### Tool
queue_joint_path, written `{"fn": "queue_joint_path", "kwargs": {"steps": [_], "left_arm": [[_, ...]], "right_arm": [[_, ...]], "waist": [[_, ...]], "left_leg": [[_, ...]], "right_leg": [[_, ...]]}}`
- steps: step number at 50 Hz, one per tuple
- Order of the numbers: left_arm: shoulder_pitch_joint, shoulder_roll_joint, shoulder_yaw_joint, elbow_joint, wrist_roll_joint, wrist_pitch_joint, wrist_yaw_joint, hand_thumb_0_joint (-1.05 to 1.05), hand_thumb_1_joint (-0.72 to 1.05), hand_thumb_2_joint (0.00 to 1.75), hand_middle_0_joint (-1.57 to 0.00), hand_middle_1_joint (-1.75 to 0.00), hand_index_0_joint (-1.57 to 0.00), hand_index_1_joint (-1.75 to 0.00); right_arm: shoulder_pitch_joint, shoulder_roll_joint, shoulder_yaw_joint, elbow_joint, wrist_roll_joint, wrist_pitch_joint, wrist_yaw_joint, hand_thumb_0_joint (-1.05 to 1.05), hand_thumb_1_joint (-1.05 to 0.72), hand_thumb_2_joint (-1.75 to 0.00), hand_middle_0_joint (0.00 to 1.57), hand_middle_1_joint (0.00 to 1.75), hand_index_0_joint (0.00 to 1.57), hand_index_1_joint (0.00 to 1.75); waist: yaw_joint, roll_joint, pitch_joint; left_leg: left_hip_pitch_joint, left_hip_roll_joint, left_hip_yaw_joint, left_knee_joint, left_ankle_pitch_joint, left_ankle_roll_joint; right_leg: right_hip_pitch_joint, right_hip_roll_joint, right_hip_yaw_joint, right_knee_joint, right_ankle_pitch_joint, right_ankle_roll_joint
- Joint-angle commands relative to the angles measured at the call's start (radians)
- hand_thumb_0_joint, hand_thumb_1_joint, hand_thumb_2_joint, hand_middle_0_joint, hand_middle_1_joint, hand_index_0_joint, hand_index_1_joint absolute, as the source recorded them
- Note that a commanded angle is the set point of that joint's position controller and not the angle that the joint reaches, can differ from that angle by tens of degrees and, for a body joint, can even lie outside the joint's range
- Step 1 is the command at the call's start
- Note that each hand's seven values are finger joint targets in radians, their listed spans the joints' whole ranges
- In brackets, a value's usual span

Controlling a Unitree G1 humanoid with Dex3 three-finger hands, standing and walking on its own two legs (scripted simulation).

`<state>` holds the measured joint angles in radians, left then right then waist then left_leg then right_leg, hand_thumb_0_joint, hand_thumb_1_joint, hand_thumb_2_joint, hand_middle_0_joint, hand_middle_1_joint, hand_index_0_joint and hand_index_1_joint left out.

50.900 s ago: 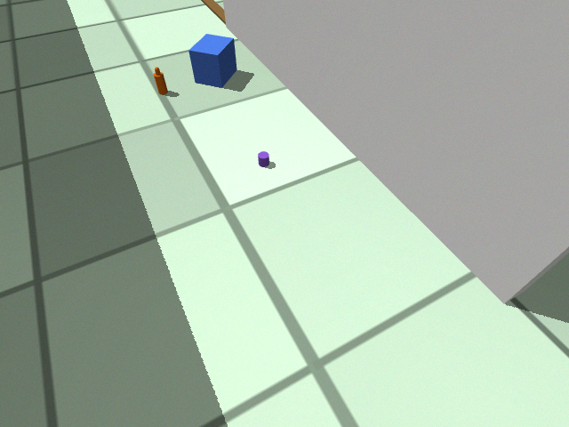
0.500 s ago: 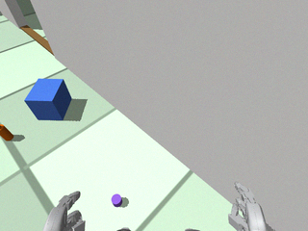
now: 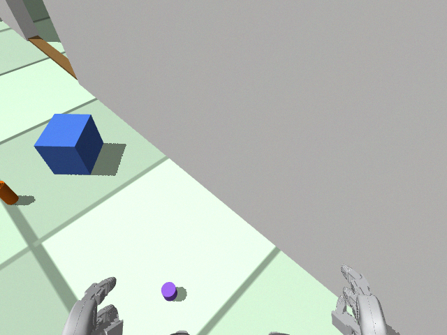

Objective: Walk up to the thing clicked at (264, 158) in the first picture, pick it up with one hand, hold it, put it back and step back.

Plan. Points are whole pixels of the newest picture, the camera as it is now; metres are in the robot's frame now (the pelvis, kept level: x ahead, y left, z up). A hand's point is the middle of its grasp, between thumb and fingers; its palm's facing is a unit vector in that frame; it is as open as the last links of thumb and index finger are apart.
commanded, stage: home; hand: left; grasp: from above
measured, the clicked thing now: (169, 291) +0.40 +0.20 -0.68
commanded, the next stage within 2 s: stand in 0.56 s
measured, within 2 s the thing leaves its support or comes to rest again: neither
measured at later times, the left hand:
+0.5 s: hand (119, 327) +0.16 +0.18 -0.04, palm faces +0.06 -0.98 -0.20, open 7.4 cm
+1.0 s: hand out of the picture +0.08 +0.24 -0.11, palm faces +0.04 -0.94 -0.33, open 7.3 cm
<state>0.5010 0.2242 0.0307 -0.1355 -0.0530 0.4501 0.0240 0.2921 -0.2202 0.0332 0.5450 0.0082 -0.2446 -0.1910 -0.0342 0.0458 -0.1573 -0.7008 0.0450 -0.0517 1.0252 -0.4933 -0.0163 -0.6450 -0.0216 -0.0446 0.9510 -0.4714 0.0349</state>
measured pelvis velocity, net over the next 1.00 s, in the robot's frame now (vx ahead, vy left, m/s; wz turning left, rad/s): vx -0.01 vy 0.01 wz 0.01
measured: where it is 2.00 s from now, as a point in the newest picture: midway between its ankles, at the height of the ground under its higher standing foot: outside the picture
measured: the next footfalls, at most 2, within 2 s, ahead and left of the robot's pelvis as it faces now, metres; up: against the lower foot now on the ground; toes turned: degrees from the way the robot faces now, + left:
none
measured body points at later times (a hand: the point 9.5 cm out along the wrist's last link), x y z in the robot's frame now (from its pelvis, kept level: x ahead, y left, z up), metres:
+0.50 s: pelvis +0.00 +0.00 +0.00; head +0.02 +0.01 +0.45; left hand +0.16 +0.23 -0.03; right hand +0.16 -0.24 -0.06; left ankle +0.01 +0.12 -0.68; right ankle +0.00 -0.15 -0.68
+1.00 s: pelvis -0.01 +0.01 +0.04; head +0.01 +0.02 +0.49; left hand +0.08 +0.29 -0.09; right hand +0.09 -0.28 -0.08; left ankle +0.01 +0.12 -0.68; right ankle +0.00 -0.15 -0.68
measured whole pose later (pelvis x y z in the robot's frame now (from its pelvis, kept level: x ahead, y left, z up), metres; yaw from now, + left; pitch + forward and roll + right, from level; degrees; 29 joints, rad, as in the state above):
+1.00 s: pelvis -0.01 +0.01 +0.04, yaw +0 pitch -1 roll -1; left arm 0.23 0.29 0.05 0.80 0.04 0.04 0.04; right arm 0.20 -0.30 -0.05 0.91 -0.05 -0.02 -0.02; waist 0.02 -0.01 0.04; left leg -0.35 0.01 -0.01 0.73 -0.36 0.00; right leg -0.32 -0.06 -0.02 0.70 -0.36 0.05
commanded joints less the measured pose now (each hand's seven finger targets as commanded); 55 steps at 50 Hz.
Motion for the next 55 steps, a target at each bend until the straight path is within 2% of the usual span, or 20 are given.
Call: {"fn": "queue_joint_path", "kwargs": {"steps": [1,5,6,10,12,17,24,29,32,33,34,35,36,37,38,40,41,42,46,55], "left_arm": [[-0.017,0.108,0.065,-0.195,0.003,-0.045,0.003,0.0,0.9,0.9,-0.2,-0.3,-0.2,-0.3],[-0.015,0.096,0.052,-0.19,0.006,-0.041,0.004,0.0,0.9,0.9,-0.2,-0.3,-0.2,-0.3],[-0.022,0.109,0.064,-0.193,0.003,-0.043,0.002,0.0,0.9,0.9,-0.2,-0.3,-0.2,-0.3],[-0.009,0.109,0.061,-0.194,0.005,-0.041,0.005,0.0,0.9,0.9,-0.2,-0.3,-0.2,-0.3],[-0.024,0.102,0.052,-0.196,0.003,-0.044,0.004,0.0,0.9,0.9,-0.2,-0.3,-0.2,-0.3],[-0.008,0.107,0.062,-0.198,0.004,-0.044,0.006,0.0,0.9,0.9,-0.2,-0.3,-0.2,-0.3],[-0.025,0.1,0.052,-0.198,0.004,-0.044,0.004,0.0,0.9,0.9,-0.2,-0.3,-0.2,-0.3],[-0.025,0.114,0.063,-0.197,0.003,-0.045,0.004,0.0,0.9,0.9,-0.2,-0.3,-0.2,-0.3],[-0.022,0.105,0.058,-0.206,0.003,-0.046,0.003,0.0,0.9,0.9,-0.2,-0.3,-0.2,-0.3],[-0.306,0.196,0.058,0.144,0.12,-0.259,0.043,0.0,0.9,0.9,-0.2,-0.3,-0.2,-0.3],[-0.209,0.209,0.079,0.329,0.124,-0.325,0.038,0.0,0.9,0.9,-0.2,-0.3,-0.2,-0.3],[-0.201,0.215,0.073,0.375,0.12,-0.359,0.031,0.0,0.9,0.9,-0.2,-0.3,-0.2,-0.3],[-0.197,0.239,0.062,0.423,0.127,-0.383,0.029,0.0,0.9,0.9,-0.2,-0.3,-0.2,-0.3],[-0.235,0.232,0.059,0.457,0.128,-0.398,0.022,0.0,0.9,0.9,-0.2,-0.3,-0.2,-0.3],[-0.266,0.224,0.059,0.501,0.12,-0.397,0.017,0.0,0.9,0.9,-0.2,-0.3,-0.2,-0.3],[-0.282,0.223,0.06,0.585,0.108,-0.408,0.017,0.0,0.9,0.9,-0.2,-0.3,-0.2,-0.3],[-0.304,0.227,0.061,0.628,0.106,-0.415,0.019,0.0,0.9,0.9,-0.2,-0.3,-0.2,-0.3],[-0.319,0.227,0.062,0.667,0.105,-0.426,0.02,0.0,0.9,0.9,-0.2,-0.3,-0.2,-0.3],[-0.312,0.198,0.057,0.808,0.097,-0.443,0.018,0.0,0.9,0.9,-0.2,-0.3,-0.2,-0.3],[-0.306,0.232,0.052,1.033,0.091,-0.463,0.02,0.0,0.9,0.9,-0.2,-0.3,-0.2,-0.3]], "right_arm": [[-0.063,-0.122,-0.059,-0.152,-0.006,-0.062,-0.009,0.0,-0.9,-0.9,0.2,0.3,0.2,0.3],[-0.072,-0.12,-0.056,-0.163,-0.004,-0.059,-0.009,0.0,-0.9,-0.9,0.2,0.3,0.2,0.3],[-0.066,-0.126,-0.059,-0.155,-0.003,-0.058,-0.008,0.0,-0.9,-0.9,0.2,0.3,0.2,0.3],[-0.069,-0.126,-0.059,-0.158,-0.003,-0.054,-0.006,0.0,-0.9,-0.9,0.2,0.3,0.2,0.3],[-0.068,-0.126,-0.059,-0.157,-0.002,-0.051,-0.005,0.0,-0.9,-0.9,0.2,0.3,0.2,0.3],[-0.063,-0.125,-0.061,-0.16,-0.003,-0.05,-0.005,0.0,-0.9,-0.9,0.2,0.3,0.2,0.3],[-0.067,-0.126,-0.061,-0.166,-0.003,-0.05,-0.003,0.0,-0.9,-0.9,0.2,0.3,0.2,0.3],[-0.073,-0.123,-0.058,-0.17,-0.002,-0.053,-0.004,0.0,-0.9,-0.9,0.2,0.3,0.2,0.3],[-0.068,-0.125,-0.062,-0.172,-0.002,-0.054,-0.006,0.0,-0.9,-0.9,0.2,0.3,0.2,0.3],[-0.135,-0.238,-0.097,0.079,-0.123,0.061,0.054,0.0,-0.9,-0.9,0.2,0.3,0.2,0.3],[-0.137,-0.244,-0.113,0.082,-0.122,0.102,0.085,0.0,-0.9,-0.9,0.2,0.3,0.2,0.3],[-0.13,-0.253,-0.117,0.055,-0.126,0.124,0.101,0.0,-0.9,-0.9,0.2,0.3,0.2,0.3],[-0.135,-0.25,-0.12,0.072,-0.114,0.137,0.119,0.0,-0.9,-0.9,0.2,0.3,0.2,0.3],[-0.12,-0.226,-0.115,0.105,-0.09,0.142,0.136,0.0,-0.9,-0.9,0.2,0.3,0.2,0.3],[-0.124,-0.214,-0.111,0.126,-0.067,0.149,0.154,0.0,-0.9,-0.9,0.2,0.3,0.2,0.3],[-0.141,-0.207,-0.12,0.154,-0.055,0.159,0.171,0.0,-0.9,-0.9,0.2,0.3,0.2,0.3],[-0.137,-0.202,-0.121,0.176,-0.056,0.167,0.176,0.0,-0.9,-0.9,0.2,0.3,0.2,0.3],[-0.133,-0.207,-0.122,0.196,-0.059,0.171,0.178,0.0,-0.9,-0.9,0.2,0.3,0.2,0.3],[-0.159,-0.228,-0.124,0.248,-0.066,0.185,0.174,0.0,-0.9,-0.9,0.2,0.3,0.2,0.3],[-0.141,-0.242,-0.119,0.379,-0.045,0.211,0.156,0.0,-0.9,-0.9,0.2,0.3,0.2,0.3]], "waist": [[-0.007,0.0,-0.099],[-0.007,-0.009,-0.072],[-0.007,-0.001,-0.074],[-0.001,0.014,-0.078],[-0.009,-0.001,-0.073],[-0.002,0.009,-0.086],[-0.007,0.023,-0.076],[-0.006,-0.001,-0.07],[-0.011,-0.002,-0.092],[0.071,-0.076,0.146],[0.066,-0.112,0.059],[0.046,-0.105,0.041],[0.056,-0.101,0.048],[0.046,-0.09,0.026],[0.054,-0.108,0.034],[0.06,-0.109,0.041],[0.053,-0.109,0.053],[0.048,-0.105,0.053],[0.07,0.032,0.107],[0.051,-0.043,0.145]], "left_leg": [[0.11,-0.038,0.014,-0.166,0.246,0.024],[0.099,-0.037,0.016,-0.175,0.211,0.025],[0.101,-0.036,0.012,-0.176,0.205,0.025],[0.102,-0.033,0.002,-0.182,0.231,0.021],[0.104,-0.032,0.003,-0.18,0.228,0.024],[0.108,-0.03,0.002,-0.179,0.25,0.02],[0.105,-0.028,-0.004,-0.192,0.199,0.019],[0.081,-0.038,0.011,-0.18,0.165,0.026],[0.103,-0.035,0.013,-0.174,0.2,0.024],[0.112,-0.006,-0.022,-0.233,0.404,0.067],[0.19,-0.013,0.011,-0.232,0.404,0.079],[0.22,-0.017,-0.012,-0.23,0.401,0.08],[0.224,-0.026,-0.018,-0.245,0.342,0.079],[0.263,-0.03,-0.004,-0.263,0.316,0.076],[0.285,-0.038,0.005,-0.283,0.271,0.072],[0.315,-0.039,0.002,-0.29,0.278,0.067],[0.329,-0.036,-0.001,-0.318,0.248,0.071],[0.36,-0.026,-0.008,-0.335,0.283,0.072],[0.35,0.027,-0.097,-0.49,0.249,0.086],[0.5,0.025,-0.06,-0.57,0.412,0.053]], "right_leg": [[0.056,0.038,-0.027,-0.149,0.212,-0.03],[0.043,0.037,-0.027,-0.157,0.18,-0.029],[0.043,0.038,-0.027,-0.156,0.174,-0.03],[0.042,0.039,-0.032,-0.143,0.192,-0.033],[0.042,0.041,-0.032,-0.145,0.191,-0.032],[0.046,0.04,-0.034,-0.135,0.206,-0.035],[0.027,0.041,-0.034,-0.138,0.163,-0.035],[0.031,0.037,-0.029,-0.157,0.14,-0.031],[0.035,0.038,-0.028,-0.149,0.169,-0.031],[0.224,-0.04,0.04,-0.194,0.191,-0.071],[0.241,-0.052,0.101,-0.218,0.199,-0.103],[0.218,-0.048,0.124,-0.233,0.231,-0.116],[0.258,-0.064,0.132,-0.248,0.212,-0.116],[0.276,-0.084,0.153,-0.245,0.244,-0.11],[0.263,-0.085,0.142,-0.267,0.202,-0.099],[0.271,-0.09,0.136,-0.315,0.209,-0.084],[0.266,-0.093,0.137,-0.333,0.168,-0.079],[0.277,-0.091,0.13,-0.334,0.194,-0.073],[0.343,-0.046,0.056,-0.332,0.194,-0.044],[0.458,-0.083,0.077,-0.509,0.358,-0.049]]}}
